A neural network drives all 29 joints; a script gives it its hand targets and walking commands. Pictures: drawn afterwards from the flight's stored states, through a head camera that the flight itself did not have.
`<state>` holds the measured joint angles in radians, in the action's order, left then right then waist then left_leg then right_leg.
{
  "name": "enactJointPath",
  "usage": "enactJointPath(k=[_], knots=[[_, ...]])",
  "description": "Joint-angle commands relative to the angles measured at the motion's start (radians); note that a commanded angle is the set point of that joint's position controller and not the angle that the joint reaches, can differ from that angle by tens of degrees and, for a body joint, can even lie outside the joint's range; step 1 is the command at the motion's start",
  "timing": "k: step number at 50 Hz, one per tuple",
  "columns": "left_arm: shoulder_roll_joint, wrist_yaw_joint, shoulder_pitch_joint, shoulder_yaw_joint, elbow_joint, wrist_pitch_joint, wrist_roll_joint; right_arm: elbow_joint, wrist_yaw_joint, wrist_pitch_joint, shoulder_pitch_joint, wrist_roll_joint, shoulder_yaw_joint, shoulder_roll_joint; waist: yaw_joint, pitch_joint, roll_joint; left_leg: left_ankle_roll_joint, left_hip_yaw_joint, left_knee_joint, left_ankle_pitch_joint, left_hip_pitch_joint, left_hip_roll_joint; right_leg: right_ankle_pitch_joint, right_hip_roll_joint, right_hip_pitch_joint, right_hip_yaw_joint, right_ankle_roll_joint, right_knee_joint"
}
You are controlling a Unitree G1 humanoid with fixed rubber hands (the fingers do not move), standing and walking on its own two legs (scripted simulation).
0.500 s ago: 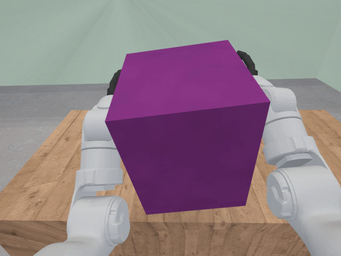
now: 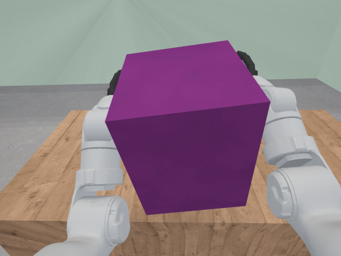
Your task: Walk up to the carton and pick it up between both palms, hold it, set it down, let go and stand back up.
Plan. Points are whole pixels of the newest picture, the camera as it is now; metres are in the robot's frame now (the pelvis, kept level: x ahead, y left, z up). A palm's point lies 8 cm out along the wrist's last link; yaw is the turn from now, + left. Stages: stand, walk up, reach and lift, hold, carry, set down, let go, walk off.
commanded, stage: hold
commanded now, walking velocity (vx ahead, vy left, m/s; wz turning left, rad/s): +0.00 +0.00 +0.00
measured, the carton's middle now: (185, 129) +0.30 +0.00 +0.24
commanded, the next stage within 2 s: set down in 0.24 s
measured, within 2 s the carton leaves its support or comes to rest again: neither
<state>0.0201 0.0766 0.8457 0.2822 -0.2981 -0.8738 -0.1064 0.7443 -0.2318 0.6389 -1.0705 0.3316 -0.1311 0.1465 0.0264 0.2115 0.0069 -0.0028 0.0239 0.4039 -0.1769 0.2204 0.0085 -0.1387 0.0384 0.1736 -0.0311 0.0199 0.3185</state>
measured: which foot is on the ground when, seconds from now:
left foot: down 0.00-1.00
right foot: down 0.00-1.00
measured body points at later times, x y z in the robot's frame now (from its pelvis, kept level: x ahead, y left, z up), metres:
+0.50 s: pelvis +0.00 +0.00 +0.00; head -0.08 +0.01 +0.44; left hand +0.39 +0.15 +0.29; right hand +0.40 -0.14 +0.32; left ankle +0.02 +0.11 -0.75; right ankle +0.02 -0.10 -0.75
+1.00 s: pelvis +0.03 +0.00 +0.00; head +0.00 +0.01 +0.45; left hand +0.44 +0.16 +0.23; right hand +0.47 -0.12 +0.25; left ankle +0.02 +0.11 -0.75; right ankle +0.02 -0.10 -0.75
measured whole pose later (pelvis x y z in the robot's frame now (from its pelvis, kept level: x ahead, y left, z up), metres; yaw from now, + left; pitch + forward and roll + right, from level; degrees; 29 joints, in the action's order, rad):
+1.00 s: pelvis +0.03 +0.00 +0.00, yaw +0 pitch -2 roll -1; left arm 0.01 0.04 0.83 0.31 -0.33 -0.61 -0.21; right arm 0.92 -0.11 0.21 -1.07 0.21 -0.08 0.12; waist 0.03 0.04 0.01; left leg 0.00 0.03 0.36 -0.20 0.14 0.01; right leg -0.15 0.04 0.08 -0.03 0.02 0.26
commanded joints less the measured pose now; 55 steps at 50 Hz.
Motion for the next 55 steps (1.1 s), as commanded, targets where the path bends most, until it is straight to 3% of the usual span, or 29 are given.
enactJointPath(k=[1, 2, 3, 6, 9, 12, 13, 18, 20, 22, 23, 24, 25, 26, 29, 31, 32, 35, 37, 39, 40, 42, 44, 45, 48, 50, 52, 53, 55], knots=[[-0.552, -0.121, 1.045, -0.455, 0.118, 0.058, 0.149, -0.239, 0.111, 0.017, -0.877, 0.199, 0.35, -0.701, 0.066, 0.339, 0.083, -0.048, 0.017, -0.085, 0.001, -0.021, -0.033, 0.105, 0.038, -0.218, 0.056, -0.049, -0.01], [-0.549, -0.122, 1.046, -0.449, 0.105, 0.057, 0.153, -0.229, 0.11, 0.022, -0.885, 0.203, 0.345, -0.703, 0.061, 0.328, 0.081, -0.045, 0.019, -0.082, -0.011, -0.008, -0.036, 0.095, 0.035, -0.215, 0.059, -0.05, -0.011], [-0.554, -0.122, 1.046, -0.46, 0.149, 0.063, 0.162, -0.26, 0.109, 0.016, -0.872, 0.201, 0.347, -0.698, 0.079, 0.368, 0.074, -0.051, 0.023, -0.074, 0.026, -0.014, -0.035, 0.13, 0.039, -0.245, 0.061, -0.048, -0.009], [-0.546, -0.124, 1.033, -0.442, 0.118, 0.053, 0.145, -0.211, 0.109, 0.023, -0.862, 0.207, 0.34, -0.693, 0.065, 0.321, 0.086, -0.05, 0.023, -0.076, 0.013, -0.015, -0.032, 0.121, 0.037, -0.232, 0.061, -0.049, -0.004], [-0.545, -0.12, 1.022, -0.453, 0.184, 0.058, 0.153, -0.286, 0.103, 0.015, -0.86, 0.217, 0.37, -0.704, 0.066, 0.399, 0.079, -0.052, 0.019, -0.062, 0.084, -0.038, -0.036, 0.196, 0.041, -0.278, 0.063, -0.052, 0.0], [-0.548, -0.118, 1.054, -0.458, 0.151, 0.058, 0.155, -0.238, 0.108, 0.022, -0.873, 0.212, 0.355, -0.699, 0.068, 0.337, 0.079, -0.054, 0.021, -0.067, 0.031, -0.027, -0.034, 0.131, 0.045, -0.228, 0.055, -0.048, -0.005], [-0.503, -0.138, 1.078, -0.365, 0.112, 0.075, 0.151, -0.233, 0.11, -0.013, -0.892, 0.187, 0.301, -0.675, 0.085, 0.24, -0.005, -0.014, 0.014, -0.095, -0.027, -0.047, -0.045, 0.049, 0.031, -0.21, 0.026, -0.039, -0.032], [-0.512, -0.151, 1.096, -0.338, 0.081, 0.16, 0.122, -0.192, 0.137, -0.126, -0.934, 0.081, 0.252, -0.689, 0.045, 0.313, 0.003, -0.013, 0.001, -0.1, -0.035, -0.09, -0.04, -0.006, 0.017, -0.191, 0.019, -0.033, -0.034], [-0.484, -0.164, 1.066, -0.262, -0.037, 0.202, 0.068, -0.118, 0.152, -0.18, -0.91, -0.015, 0.191, -0.701, 0.031, 0.222, -0.015, 0.004, -0.004, -0.138, -0.144, -0.062, -0.032, -0.126, 0.0, -0.166, 0.01, -0.035, -0.055], [-0.445, -0.177, 1.002, -0.162, -0.119, 0.223, -0.025, 0.011, 0.171, -0.235, -0.842, -0.094, 0.107, -0.644, 0.021, 0.135, 0.002, 0.014, -0.01, -0.171, -0.149, -0.04, -0.036, -0.153, -0.001, -0.189, -0.008, -0.032, -0.058], [-0.408, -0.187, 0.96, -0.108, -0.167, 0.225, -0.066, 0.066, 0.182, -0.239, -0.794, -0.132, 0.09, -0.631, 0.006, 0.101, -0.026, 0.026, -0.02, -0.174, -0.148, -0.061, -0.033, -0.17, -0.001, -0.193, -0.012, -0.038, -0.07], [-0.423, -0.186, 0.984, -0.12, -0.106, 0.243, -0.071, 0.079, 0.192, -0.267, -0.777, -0.139, 0.074, -0.622, 0.016, 0.114, 0.011, 0.015, -0.012, -0.188, -0.15, -0.059, -0.033, -0.152, 0.001, -0.21, -0.023, -0.038, -0.06], [-0.409, -0.184, 0.959, -0.096, -0.141, 0.257, -0.087, 0.108, 0.204, -0.294, -0.762, -0.148, 0.066, -0.621, -0.005, 0.112, -0.022, 0.024, -0.009, -0.189, -0.14, -0.067, -0.029, -0.149, -0.001, -0.231, -0.028, -0.047, -0.06], [-0.425, -0.188, 0.96, -0.104, -0.123, 0.266, -0.085, 0.131, 0.212, -0.316, -0.747, -0.16, 0.055, -0.596, 0.01, 0.103, 0.006, 0.02, -0.017, -0.194, -0.132, -0.076, -0.029, -0.143, -0.006, -0.218, -0.034, -0.046, -0.062], [-0.452, -0.174, 0.934, -0.162, -0.081, 0.295, -0.06, 0.028, 0.216, -0.393, -0.815, -0.142, 0.119, -0.623, -0.01, 0.202, -0.031, 0.007, -0.023, -0.16, 0.061, -0.153, -0.028, -0.003, -0.001, -0.26, -0.046, -0.049, -0.059], [-0.455, -0.165, 0.936, -0.174, -0.062, 0.315, -0.042, 0.041, 0.219, -0.415, -0.808, -0.126, 0.147, -0.63, -0.024, 0.208, -0.046, 0.004, -0.029, -0.134, 0.099, -0.185, -0.032, 0.023, -0.001, -0.259, -0.047, -0.052, -0.059], [-0.466, -0.154, 0.907, -0.211, -0.04, 0.318, -0.028, 0.011, 0.217, -0.427, -0.808, -0.124, 0.164, -0.63, -0.009, 0.245, -0.023, -0.004, -0.028, -0.118, 0.152, -0.207, -0.036, 0.074, 0.002, -0.268, -0.053, -0.049, -0.049], [-0.482, -0.137, 0.862, -0.259, 0.045, 0.346, 0.0, -0.089, 0.214, -0.458, -0.797, -0.073, 0.269, -0.675, -0.043, 0.378, -0.056, -0.008, -0.028, -0.072, 0.31, -0.269, -0.044, 0.226, 0.01, -0.348, -0.051, -0.052, -0.037], [-0.483, -0.138, 0.787, -0.25, 0.022, 0.332, -0.027, 0.002, 0.21, -0.446, -0.704, -0.074, 0.25, -0.617, -0.009, 0.337, -0.022, -0.023, -0.019, -0.057, 0.354, -0.305, -0.044, 0.257, 0.015, -0.345, -0.057, -0.051, -0.042], [-0.486, -0.138, 0.754, -0.28, 0.072, 0.318, -0.018, -0.082, 0.2, -0.451, -0.701, -0.058, 0.29, -0.621, -0.012, 0.404, -0.038, -0.037, -0.023, -0.039, 0.446, -0.338, -0.042, 0.361, 0.029, -0.395, -0.059, -0.051, -0.024], [-0.501, -0.137, 0.744, -0.305, 0.106, 0.32, -0.009, -0.108, 0.195, -0.457, -0.699, -0.039, 0.306, -0.604, -0.002, 0.43, -0.016, -0.042, -0.02, -0.025, 0.49, -0.362, -0.039, 0.412, 0.033, -0.399, -0.061, -0.052, -0.017], [-0.498, -0.139, 0.689, -0.297, 0.084, 0.31, -0.017, -0.1, 0.191, -0.455, -0.66, -0.033, 0.303, -0.602, 0.014, 0.4, -0.012, -0.046, -0.018, -0.024, 0.491, -0.362, -0.044, 0.414, 0.035, -0.403, -0.061, -0.05, -0.028], [-0.487, -0.135, 0.677, -0.312, 0.129, 0.304, -0.02, -0.095, 0.194, -0.464, -0.662, -0.028, 0.312, -0.585, 0.005, 0.41, -0.003, -0.053, -0.024, -0.018, 0.534, -0.376, -0.043, 0.428, 0.04, -0.401, -0.062, -0.048, -0.018], [-0.511, -0.134, 0.694, -0.357, 0.164, 0.31, -0.003, -0.158, 0.187, -0.475, -0.678, -0.024, 0.334, -0.602, 0.014, 0.469, -0.023, -0.059, -0.017, -0.003, 0.577, -0.407, -0.032, 0.474, 0.043, -0.42, -0.061, -0.047, -0.008], [-0.519, -0.126, 0.685, -0.391, 0.192, 0.312, 0.009, -0.13, 0.185, -0.476, -0.643, -0.013, 0.316, -0.586, 0.041, 0.431, 0.015, -0.078, -0.015, 0.009, 0.609, -0.419, -0.035, 0.471, 0.051, -0.378, -0.069, -0.047, -0.014], [-0.549, -0.116, 0.681, -0.418, 0.201, 0.312, 0.015, -0.151, 0.187, -0.488, -0.652, -0.02, 0.304, -0.568, 0.053, 0.417, 0.049, -0.093, -0.003, 0.012, 0.628, -0.444, -0.028, 0.413, 0.058, -0.35, -0.075, -0.041, -0.026], [-0.545, -0.114, 0.667, -0.401, 0.16, 0.312, 0.002, -0.073, 0.195, -0.484, -0.616, -0.043, 0.261, -0.544, 0.058, 0.334, 0.03, -0.091, -0.003, 0.0, 0.588, -0.43, -0.018, 0.347, 0.058, -0.303, -0.081, -0.037, -0.041], [-0.536, -0.116, 0.67, -0.394, 0.154, 0.31, -0.004, -0.09, 0.196, -0.487, -0.618, -0.054, 0.259, -0.55, 0.049, 0.367, 0.012, -0.089, -0.004, 0.004, 0.594, -0.441, -0.013, 0.354, 0.057, -0.318, -0.078, -0.036, -0.04], [-0.549, -0.108, 0.672, -0.397, 0.155, 0.311, -0.003, -0.05, 0.209, -0.489, -0.61, -0.043, 0.237, -0.528, 0.051, 0.333, 0.056, -0.1, -0.001, -0.005, 0.572, -0.451, -0.008, 0.28, 0.062, -0.258, -0.084, -0.025, -0.051]])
